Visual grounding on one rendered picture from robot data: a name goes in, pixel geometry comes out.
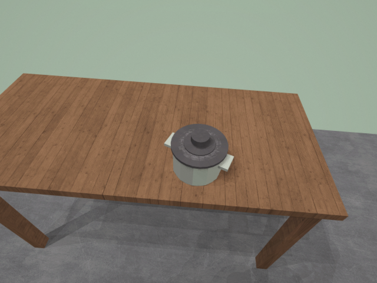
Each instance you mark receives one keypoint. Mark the knob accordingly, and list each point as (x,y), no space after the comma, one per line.
(200,137)

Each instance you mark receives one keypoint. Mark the pot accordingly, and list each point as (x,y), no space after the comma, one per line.
(198,177)

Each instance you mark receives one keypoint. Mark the lid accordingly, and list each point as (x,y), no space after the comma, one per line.
(199,157)

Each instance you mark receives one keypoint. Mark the table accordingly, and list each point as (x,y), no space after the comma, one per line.
(104,139)

